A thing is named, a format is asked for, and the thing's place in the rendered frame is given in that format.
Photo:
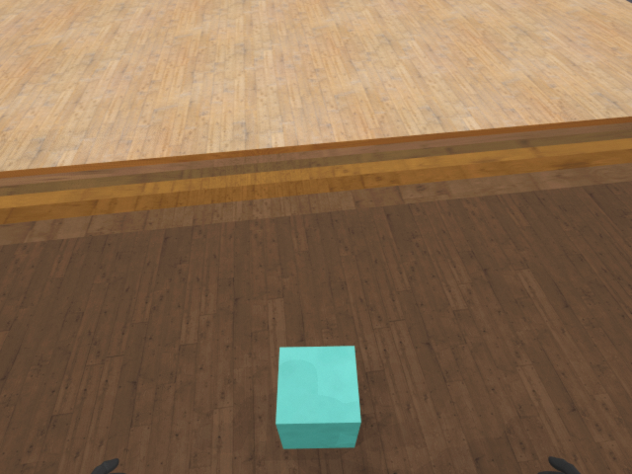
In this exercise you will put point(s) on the carton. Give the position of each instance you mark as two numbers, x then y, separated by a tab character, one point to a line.
317	403

